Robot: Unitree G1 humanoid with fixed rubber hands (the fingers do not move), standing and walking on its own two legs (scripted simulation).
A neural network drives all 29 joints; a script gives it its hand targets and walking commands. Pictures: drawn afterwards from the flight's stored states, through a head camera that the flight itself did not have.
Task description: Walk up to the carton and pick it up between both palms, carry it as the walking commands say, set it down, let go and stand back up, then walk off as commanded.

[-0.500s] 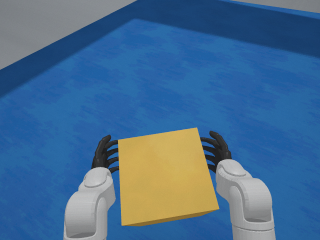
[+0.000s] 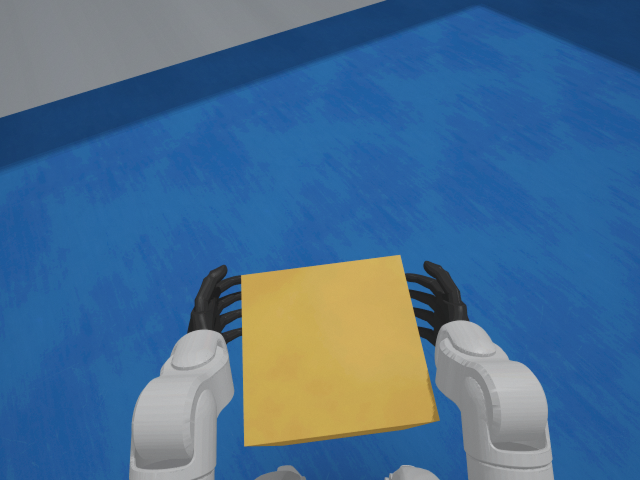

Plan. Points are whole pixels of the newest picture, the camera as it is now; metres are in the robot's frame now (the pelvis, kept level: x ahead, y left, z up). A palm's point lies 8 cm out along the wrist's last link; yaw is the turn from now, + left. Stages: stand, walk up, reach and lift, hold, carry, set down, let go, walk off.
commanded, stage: carry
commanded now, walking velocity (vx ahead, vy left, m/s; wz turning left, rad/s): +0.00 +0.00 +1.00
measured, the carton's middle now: (333, 363) +0.26 -0.01 +0.00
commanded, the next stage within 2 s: none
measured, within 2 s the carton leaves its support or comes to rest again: neither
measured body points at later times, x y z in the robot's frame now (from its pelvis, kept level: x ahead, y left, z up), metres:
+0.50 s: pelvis -0.07 +0.07 +0.00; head -0.06 +0.07 +0.45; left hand +0.11 +0.32 +0.08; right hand +0.24 +0.09 +0.08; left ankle -0.08 +0.19 -0.70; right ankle -0.01 -0.09 -0.68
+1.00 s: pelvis -0.16 +0.12 +0.00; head -0.14 +0.15 +0.45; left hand -0.11 +0.43 +0.07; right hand +0.11 +0.29 +0.07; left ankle -0.18 +0.19 -0.70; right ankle -0.05 +0.01 -0.66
